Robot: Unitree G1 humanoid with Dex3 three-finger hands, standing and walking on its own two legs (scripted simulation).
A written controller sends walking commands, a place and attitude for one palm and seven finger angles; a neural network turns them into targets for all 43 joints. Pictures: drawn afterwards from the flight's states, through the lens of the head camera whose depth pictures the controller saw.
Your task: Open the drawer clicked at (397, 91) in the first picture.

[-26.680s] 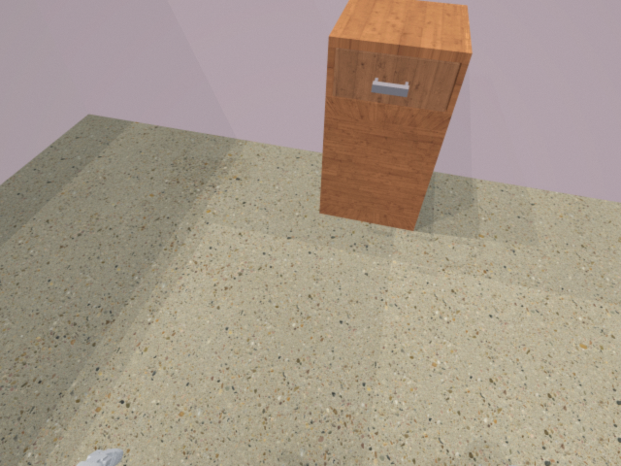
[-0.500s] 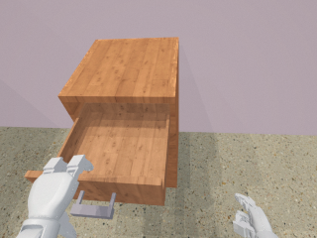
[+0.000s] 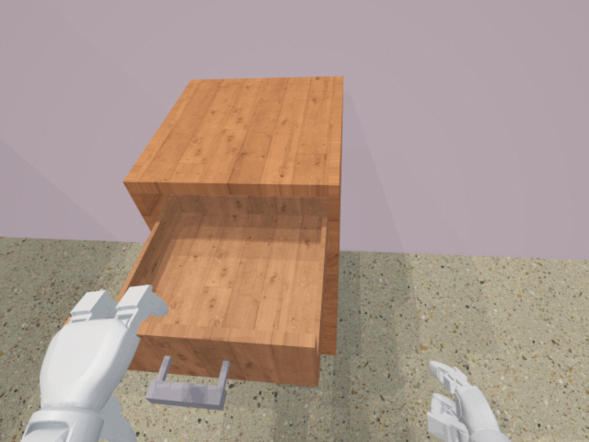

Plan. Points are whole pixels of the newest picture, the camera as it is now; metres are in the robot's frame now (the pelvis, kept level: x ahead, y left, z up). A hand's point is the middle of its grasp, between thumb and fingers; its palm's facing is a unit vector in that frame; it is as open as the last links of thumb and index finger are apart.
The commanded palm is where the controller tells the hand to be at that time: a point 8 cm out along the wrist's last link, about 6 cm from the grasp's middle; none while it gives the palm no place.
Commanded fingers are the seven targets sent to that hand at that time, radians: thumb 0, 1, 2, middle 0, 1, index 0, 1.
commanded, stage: draw the hand back to the body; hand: left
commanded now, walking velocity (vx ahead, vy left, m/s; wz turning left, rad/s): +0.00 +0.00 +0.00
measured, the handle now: (191, 379) +0.22 +0.21 -0.08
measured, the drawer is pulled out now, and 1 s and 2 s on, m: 0.30 0.30 0.30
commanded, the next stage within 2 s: step back with the hand held close in 1.30 s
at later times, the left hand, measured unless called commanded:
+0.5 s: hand (121, 347) +0.18 +0.21 +0.13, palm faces +0.33 -0.86 -0.40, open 13.5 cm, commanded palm +0.13 +0.26 +0.16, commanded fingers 0.00 -0.12 0.47 -0.27 -0.95 -0.27 -0.95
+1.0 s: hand (83, 335) +0.17 +0.23 +0.17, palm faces +0.42 -0.81 -0.41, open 9.5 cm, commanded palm +0.12 +0.27 +0.19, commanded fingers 0.00 0.76 0.84 -0.21 -0.39 -0.21 -0.39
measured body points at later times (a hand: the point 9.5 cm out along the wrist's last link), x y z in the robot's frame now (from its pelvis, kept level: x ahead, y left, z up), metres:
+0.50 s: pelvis +0.00 +0.00 +0.01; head -0.01 -0.02 +0.46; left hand +0.15 +0.25 +0.16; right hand +0.20 -0.19 -0.07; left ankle -0.04 +0.06 -0.72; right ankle -0.01 -0.10 -0.72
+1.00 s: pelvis +0.00 -0.02 +0.02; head -0.01 -0.05 +0.47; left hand +0.14 +0.27 +0.20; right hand +0.21 -0.22 -0.06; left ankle -0.04 +0.06 -0.72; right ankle -0.01 -0.10 -0.72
